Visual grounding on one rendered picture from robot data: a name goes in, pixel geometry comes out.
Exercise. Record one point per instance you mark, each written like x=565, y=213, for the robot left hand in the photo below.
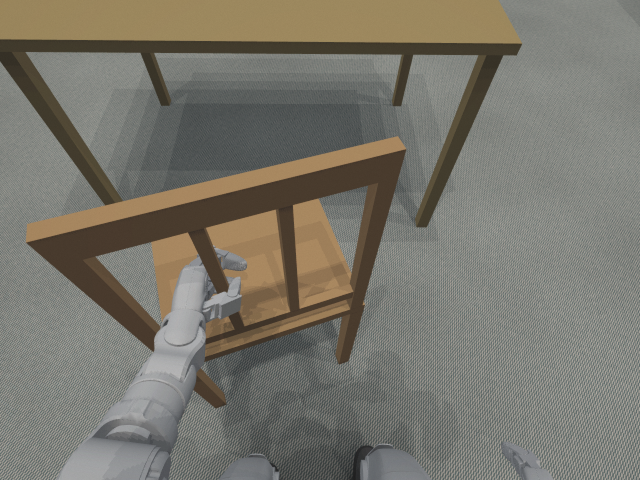
x=194, y=287

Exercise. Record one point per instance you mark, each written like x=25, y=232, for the left robot shin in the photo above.
x=258, y=456

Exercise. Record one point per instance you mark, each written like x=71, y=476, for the table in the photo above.
x=387, y=27

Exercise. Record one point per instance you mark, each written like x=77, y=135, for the chair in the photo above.
x=296, y=276

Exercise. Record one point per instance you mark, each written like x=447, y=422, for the robot right thigh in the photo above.
x=391, y=464

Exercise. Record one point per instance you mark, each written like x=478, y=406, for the left robot forearm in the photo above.
x=157, y=398

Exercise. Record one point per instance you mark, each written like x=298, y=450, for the left robot upper arm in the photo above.
x=106, y=459

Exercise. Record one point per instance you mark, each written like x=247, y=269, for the robot right hand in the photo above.
x=526, y=464

